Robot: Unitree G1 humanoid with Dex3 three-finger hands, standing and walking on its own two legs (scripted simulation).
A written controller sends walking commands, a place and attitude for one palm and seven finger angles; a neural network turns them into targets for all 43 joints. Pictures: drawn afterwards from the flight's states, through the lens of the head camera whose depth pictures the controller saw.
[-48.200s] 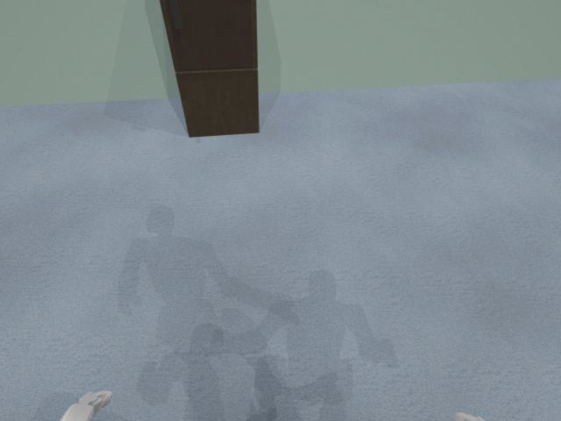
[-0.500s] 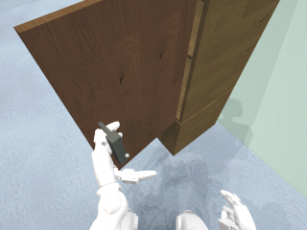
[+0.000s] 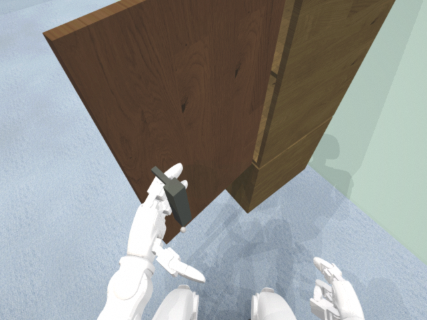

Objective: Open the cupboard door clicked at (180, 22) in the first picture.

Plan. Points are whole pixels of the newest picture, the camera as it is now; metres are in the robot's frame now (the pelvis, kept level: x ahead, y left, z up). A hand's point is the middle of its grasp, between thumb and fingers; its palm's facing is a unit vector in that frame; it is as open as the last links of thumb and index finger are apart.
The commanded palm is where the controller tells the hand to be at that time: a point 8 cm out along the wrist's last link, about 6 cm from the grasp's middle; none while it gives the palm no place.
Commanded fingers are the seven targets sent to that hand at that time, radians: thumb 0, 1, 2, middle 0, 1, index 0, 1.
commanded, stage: slide the hand sideways off the handle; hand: left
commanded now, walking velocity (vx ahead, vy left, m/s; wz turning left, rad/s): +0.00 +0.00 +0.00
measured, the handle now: (171, 196) +0.33 +0.10 +0.03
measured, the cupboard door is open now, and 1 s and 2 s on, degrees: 98 98 98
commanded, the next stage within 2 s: draw the hand back to the body in 0.94 s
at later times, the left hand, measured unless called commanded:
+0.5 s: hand (164, 255) +0.22 +0.10 +0.04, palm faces -0.06 -1.00 +0.01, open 16.3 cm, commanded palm +0.19 +0.16 +0.03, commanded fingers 0.00 -0.50 0.30 -0.15 -0.30 -0.15 -0.30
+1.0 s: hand (137, 283) +0.18 +0.13 +0.03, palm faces -0.03 -1.00 -0.03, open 16.3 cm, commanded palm +0.16 +0.18 +0.03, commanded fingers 0.00 -0.50 0.30 -0.15 -0.30 -0.15 -0.30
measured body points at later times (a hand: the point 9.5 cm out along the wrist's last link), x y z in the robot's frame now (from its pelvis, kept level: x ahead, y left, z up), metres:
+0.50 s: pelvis +0.01 +0.00 -0.02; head +0.10 +0.00 +0.43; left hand +0.22 +0.15 +0.04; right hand +0.21 -0.21 -0.10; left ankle +0.02 +0.11 -0.64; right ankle +0.04 -0.12 -0.64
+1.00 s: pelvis +0.01 -0.01 -0.03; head +0.08 -0.01 +0.42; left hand +0.18 +0.19 +0.03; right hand +0.22 -0.24 -0.10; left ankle +0.02 +0.11 -0.64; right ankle +0.04 -0.12 -0.64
